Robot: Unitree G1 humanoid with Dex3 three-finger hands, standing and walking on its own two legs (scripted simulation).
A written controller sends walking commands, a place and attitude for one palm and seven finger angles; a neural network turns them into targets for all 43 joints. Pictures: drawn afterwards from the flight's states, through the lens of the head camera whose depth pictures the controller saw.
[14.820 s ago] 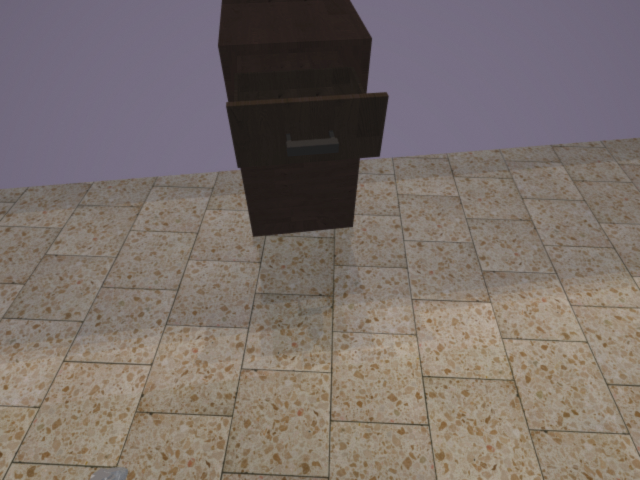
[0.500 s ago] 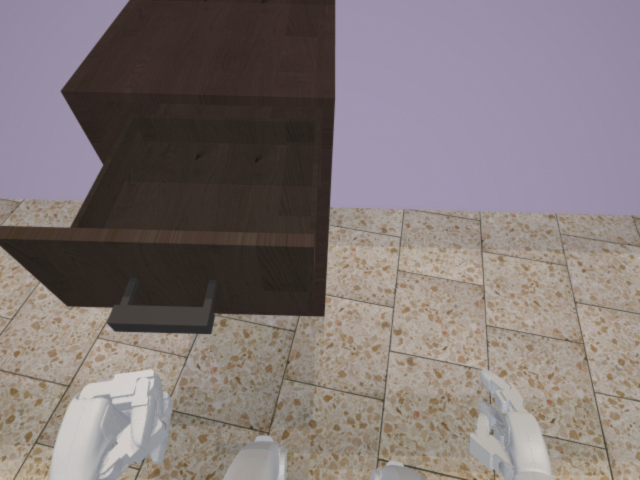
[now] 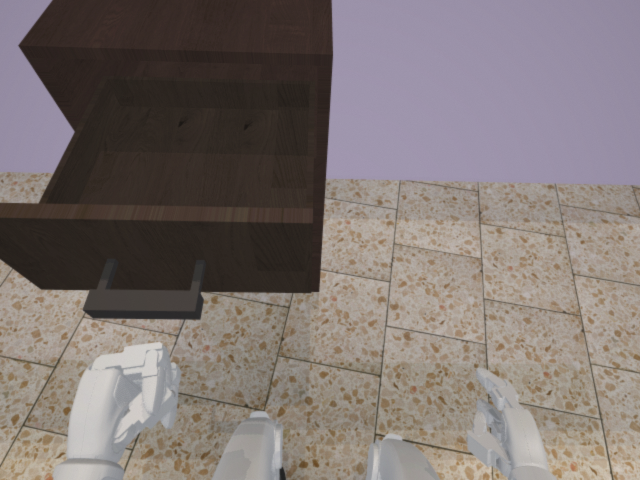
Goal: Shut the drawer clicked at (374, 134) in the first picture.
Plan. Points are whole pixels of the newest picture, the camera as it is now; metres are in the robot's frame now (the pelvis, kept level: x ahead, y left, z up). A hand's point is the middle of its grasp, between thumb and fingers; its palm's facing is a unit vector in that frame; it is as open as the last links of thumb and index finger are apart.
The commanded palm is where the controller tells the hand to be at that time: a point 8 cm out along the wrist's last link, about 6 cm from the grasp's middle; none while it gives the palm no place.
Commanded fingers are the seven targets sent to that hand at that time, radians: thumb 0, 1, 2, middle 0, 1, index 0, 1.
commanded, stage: bring the fist close to the handle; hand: left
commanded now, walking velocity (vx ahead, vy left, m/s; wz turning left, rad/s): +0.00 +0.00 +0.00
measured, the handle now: (150, 286) +0.33 +0.23 +0.03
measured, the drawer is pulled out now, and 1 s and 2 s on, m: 0.28 0.28 0.17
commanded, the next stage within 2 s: push the drawer shut in 0.52 s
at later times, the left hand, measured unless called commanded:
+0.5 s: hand (179, 382) +0.22 +0.17 +0.03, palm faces +0.05 -1.00 -0.04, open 3.2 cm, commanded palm +0.20 +0.23 +0.03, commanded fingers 0.00 0.90 0.90 -1.40 -1.60 -1.40 -1.60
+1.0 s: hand (186, 355) +0.25 +0.17 +0.03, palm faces +0.03 -1.00 -0.05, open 3.2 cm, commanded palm +0.24 +0.23 +0.03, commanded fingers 0.00 0.90 0.90 -1.40 -1.60 -1.40 -1.60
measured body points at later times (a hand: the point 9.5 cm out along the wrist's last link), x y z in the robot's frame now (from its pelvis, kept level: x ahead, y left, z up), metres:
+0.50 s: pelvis +0.00 +0.01 -0.01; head +0.10 +0.02 +0.43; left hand +0.21 +0.23 +0.03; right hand +0.18 -0.23 -0.10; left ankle +0.04 +0.11 -0.63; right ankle +0.01 -0.10 -0.63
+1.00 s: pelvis +0.00 +0.00 -0.01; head +0.10 +0.01 +0.43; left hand +0.24 +0.22 +0.03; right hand +0.18 -0.23 -0.10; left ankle +0.04 +0.11 -0.63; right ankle +0.01 -0.10 -0.63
